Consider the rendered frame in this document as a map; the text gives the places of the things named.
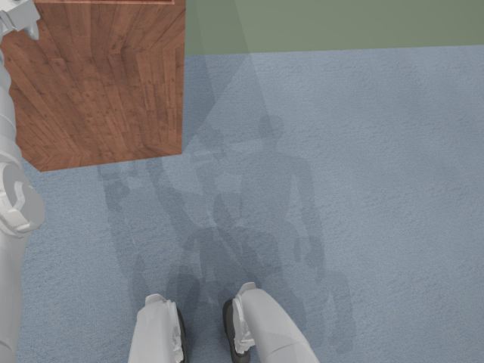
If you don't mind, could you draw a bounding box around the left robot hand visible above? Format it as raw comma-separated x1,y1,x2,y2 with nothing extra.
0,0,40,44

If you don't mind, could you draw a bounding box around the robot left forearm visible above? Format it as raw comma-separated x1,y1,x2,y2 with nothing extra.
0,49,23,173

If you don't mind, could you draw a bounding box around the left robot upper arm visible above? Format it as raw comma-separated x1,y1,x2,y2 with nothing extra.
0,162,45,363

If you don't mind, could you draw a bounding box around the left robot shin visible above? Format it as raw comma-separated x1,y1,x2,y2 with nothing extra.
137,294,183,361

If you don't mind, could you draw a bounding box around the cabinet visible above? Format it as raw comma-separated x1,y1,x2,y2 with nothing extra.
0,0,186,172

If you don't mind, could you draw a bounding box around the robot right foot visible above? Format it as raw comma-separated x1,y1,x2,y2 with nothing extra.
222,299,250,363

